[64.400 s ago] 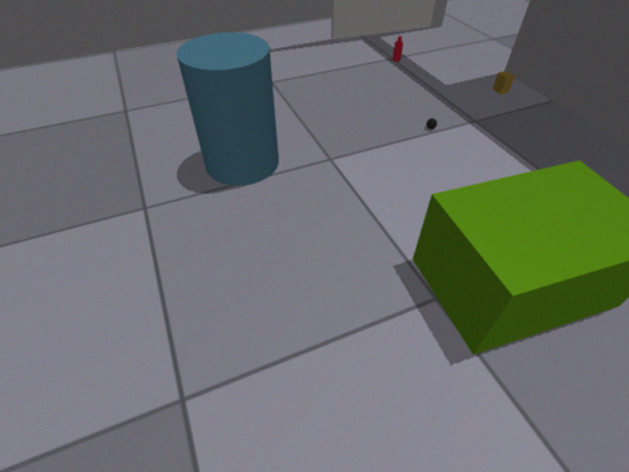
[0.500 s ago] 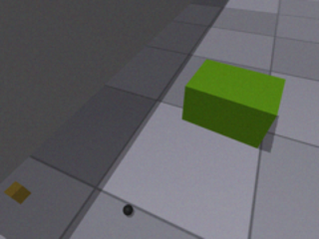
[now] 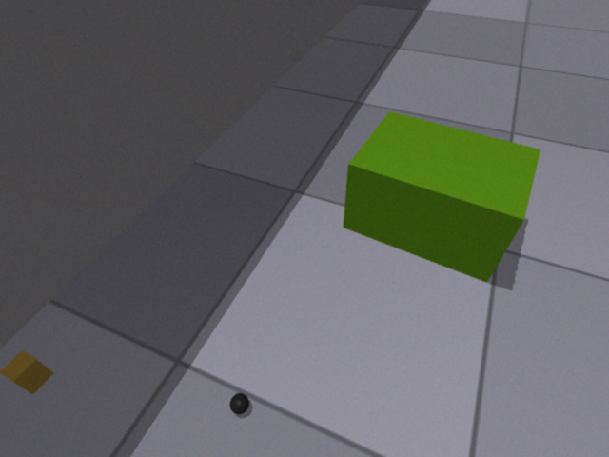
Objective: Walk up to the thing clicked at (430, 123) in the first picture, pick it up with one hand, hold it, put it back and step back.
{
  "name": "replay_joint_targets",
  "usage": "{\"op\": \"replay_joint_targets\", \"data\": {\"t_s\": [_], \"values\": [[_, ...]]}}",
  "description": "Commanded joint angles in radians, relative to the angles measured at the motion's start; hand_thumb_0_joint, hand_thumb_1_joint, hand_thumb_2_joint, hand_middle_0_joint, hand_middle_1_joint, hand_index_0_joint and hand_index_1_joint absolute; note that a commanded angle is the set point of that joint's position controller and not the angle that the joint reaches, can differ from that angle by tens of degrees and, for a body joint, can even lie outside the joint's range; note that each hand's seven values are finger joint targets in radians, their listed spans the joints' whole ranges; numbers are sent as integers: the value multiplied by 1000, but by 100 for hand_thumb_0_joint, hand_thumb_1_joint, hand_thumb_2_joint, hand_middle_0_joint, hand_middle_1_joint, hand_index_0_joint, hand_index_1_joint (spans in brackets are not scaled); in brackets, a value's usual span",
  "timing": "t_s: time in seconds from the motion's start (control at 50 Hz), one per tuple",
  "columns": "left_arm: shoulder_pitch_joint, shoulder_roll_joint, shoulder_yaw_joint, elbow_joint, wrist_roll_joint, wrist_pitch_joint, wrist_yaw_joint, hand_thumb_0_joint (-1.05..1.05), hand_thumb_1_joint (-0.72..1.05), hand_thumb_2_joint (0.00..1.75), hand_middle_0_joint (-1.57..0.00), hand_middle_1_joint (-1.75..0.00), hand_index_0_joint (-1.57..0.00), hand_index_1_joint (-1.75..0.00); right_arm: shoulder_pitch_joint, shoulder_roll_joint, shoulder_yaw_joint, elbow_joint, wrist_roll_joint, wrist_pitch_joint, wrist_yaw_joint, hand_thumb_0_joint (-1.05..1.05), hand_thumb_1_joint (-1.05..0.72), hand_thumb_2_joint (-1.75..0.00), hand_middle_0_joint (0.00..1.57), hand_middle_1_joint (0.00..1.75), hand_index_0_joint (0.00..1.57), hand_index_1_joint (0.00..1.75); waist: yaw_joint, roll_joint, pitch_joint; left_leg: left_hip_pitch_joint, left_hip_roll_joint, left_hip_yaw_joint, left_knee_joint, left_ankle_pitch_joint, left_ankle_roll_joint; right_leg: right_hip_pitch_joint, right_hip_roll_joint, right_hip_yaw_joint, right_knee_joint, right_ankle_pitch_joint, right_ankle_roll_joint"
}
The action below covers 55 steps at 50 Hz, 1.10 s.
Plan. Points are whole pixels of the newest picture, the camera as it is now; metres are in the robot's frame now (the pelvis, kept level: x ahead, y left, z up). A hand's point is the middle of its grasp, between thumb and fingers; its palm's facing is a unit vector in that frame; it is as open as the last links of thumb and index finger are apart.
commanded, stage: stand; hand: left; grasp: from above
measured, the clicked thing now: (239, 403) +0.44 +0.24 -0.75
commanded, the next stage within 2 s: step back in 0.76 s
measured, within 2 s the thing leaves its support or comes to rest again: neither
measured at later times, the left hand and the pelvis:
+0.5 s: hand out of the picture +0.08 +0.24 -0.15, palm faces +0.00 -0.94 -0.34, open 7.4 cm; pelvis +0.01 -0.01 +0.00, yaw +0 degrees
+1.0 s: hand out of the picture +0.09 +0.28 -0.16, palm faces -0.02 -0.92 -0.39, open 7.4 cm; pelvis -0.03 +0.02 -0.01, yaw -1 degrees
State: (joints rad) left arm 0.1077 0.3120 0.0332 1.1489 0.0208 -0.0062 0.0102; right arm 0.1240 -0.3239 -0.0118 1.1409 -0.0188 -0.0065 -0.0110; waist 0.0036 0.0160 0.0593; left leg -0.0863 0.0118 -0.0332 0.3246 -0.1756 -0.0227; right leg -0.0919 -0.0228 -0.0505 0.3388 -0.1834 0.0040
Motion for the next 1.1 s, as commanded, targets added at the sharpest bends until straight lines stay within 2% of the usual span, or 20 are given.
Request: {"op": "replay_joint_targets", "data": {"t_s": [0.0,0.02,0.14,0.22,0.72,0.74,0.78,0.8,0.82,0.84,0.86,0.88,0.92,0.96,0.98,1.0,1.02,1.04,1.06,1.08], "values": [[-41,202,28,-58,-4,-20,8,0,90,90,-20,-30,-20,-30,-36,-199,-35,-55,1,-20,-11,0,-90,-90,20,30,20,30,0,0,-51,-30,107,-73,-52,112,36,8,-105,102,-71,77,-16],[-37,206,29,-58,-3,-20,10,0,90,90,-20,-30,-20,-30,-38,-192,-35,-56,0,-18,-9,0,-90,-90,20,30,20,30,2,-19,-44,-49,103,-76,-56,100,35,12,-103,96,-74,60,-15],[-43,214,29,-63,-7,-25,10,0,90,90,-20,-30,-20,-30,-41,-202,-35,-57,1,-19,-10,0,-90,-90,20,30,20,30,0,-17,-87,-5,109,-67,-43,190,37,30,-109,97,-54,182,-15],[-45,213,25,-64,-5,-22,9,0,90,90,-20,-30,-20,-30,-40,-202,-34,-55,1,-16,-9,0,-90,-90,20,30,20,30,-2,-15,-57,-22,107,-65,-54,125,31,8,-105,101,-69,105,-17],[-40,230,23,-73,-11,-28,4,0,90,90,-20,-30,-20,-30,-35,-206,-29,-61,4,-18,-4,0,-90,-90,20,30,20,30,-3,-20,-64,-12,113,-58,-61,126,30,16,-107,114,-67,134,-25],[-38,310,75,-91,-26,-18,9,0,90,90,-20,-30,-20,-30,-75,-269,-46,-87,15,-2,2,0,-90,-90,20,30,20,30,-1,-32,29,-102,89,-58,74,269,55,-45,-106,136,7,325,-36],[-3,312,86,-118,-31,-12,15,0,90,90,-20,-30,-20,-30,-52,-238,-45,-118,30,7,3,0,-90,-90,20,30,20,30,-1,-50,-47,-97,48,-12,208,276,54,-20,-150,154,37,468,-89],[-15,322,90,-135,-29,-9,15,0,90,90,-20,-30,-20,-30,-34,-233,-48,-129,32,14,3,0,-90,-90,20,30,20,30,-10,-90,-80,-108,17,3,279,217,50,-28,-190,194,27,481,-132],[-46,330,97,-163,-24,-4,16,0,90,90,-20,-30,-20,-30,-3,-225,-53,-137,31,23,3,0,-90,-90,20,30,20,30,-17,-143,-104,-130,-19,23,364,65,46,-37,-246,234,15,467,-182],[-69,328,98,-189,-16,-1,17,0,90,90,-20,-30,-20,-30,-7,-223,-61,-152,27,33,5,0,-90,-90,20,30,20,30,-15,-175,-102,-159,-52,10,486,-230,51,-76,-303,277,8,473,-232],[-95,330,100,-217,-1,1,18,0,90,90,-20,-30,-20,-30,10,-235,-71,-167,18,43,9,0,-90,-90,20,30,20,30,-21,-189,-106,-181,-50,-34,605,-350,63,-118,-339,295,16,446,-266],[-119,329,101,-240,5,4,20,0,90,90,-20,-30,-20,-30,36,-233,-72,-178,21,50,11,0,-90,-90,20,30,20,30,-33,-189,-95,-190,-29,-63,626,-370,73,-148,-340,275,43,430,-272],[-141,304,93,-265,9,9,21,0,90,90,-20,-30,-20,-30,62,-234,-77,-193,26,49,11,0,-90,-90,20,30,20,30,-40,-190,-88,-228,-23,-50,581,-317,72,-131,-292,229,89,431,-235],[-128,300,88,-285,8,19,21,0,90,90,-20,-30,-20,-30,79,-232,-77,-200,17,43,10,0,-90,-90,20,30,20,30,-25,-178,-102,-225,-17,-17,410,-241,61,-83,-253,206,165,399,-199],[-119,298,85,-289,2,28,19,0,90,90,-20,-30,-20,-30,92,-226,-79,-194,9,37,10,0,-90,-90,20,30,20,30,-28,-159,-111,-202,-24,9,270,-156,55,-67,-225,183,219,368,-175],[-115,299,83,-297,-8,38,15,0,90,90,-20,-30,-20,-30,104,-225,-83,-195,-1,29,9,0,-90,-90,20,30,20,30,-37,-129,-100,-156,-27,33,144,-2,49,-100,-193,157,268,312,-145],[-99,267,75,-307,-16,47,13,0,90,90,-20,-30,-20,-30,90,-264,-96,-205,-18,23,5,0,-90,-90,20,30,20,30,-26,-36,-77,-135,57,-84,66,199,67,-165,-118,132,354,178,-97],[-66,213,67,-320,-28,53,13,0,90,90,-20,-30,-20,-30,61,-358,-114,-227,-30,14,4,0,-90,-90,20,30,20,30,-7,171,-84,-69,261,-361,19,418,142,-316,63,86,504,-179,-46],[-79,237,75,-318,-19,57,27,0,90,90,-20,-30,-20,-30,50,-428,-126,-246,-11,10,6,0,-90,-90,20,30,20,30,-44,213,-106,-116,342,-439,29,522,257,-315,132,191,662,-486,-35],[-87,254,78,-303,-12,59,36,0,90,90,-20,-30,-20,-30,31,-408,-124,-253,-11,8,2,0,-90,-90,20,30,20,30,-46,183,-102,-143,346,-457,30,490,278,-325,135,255,790,-497,-34]]}}
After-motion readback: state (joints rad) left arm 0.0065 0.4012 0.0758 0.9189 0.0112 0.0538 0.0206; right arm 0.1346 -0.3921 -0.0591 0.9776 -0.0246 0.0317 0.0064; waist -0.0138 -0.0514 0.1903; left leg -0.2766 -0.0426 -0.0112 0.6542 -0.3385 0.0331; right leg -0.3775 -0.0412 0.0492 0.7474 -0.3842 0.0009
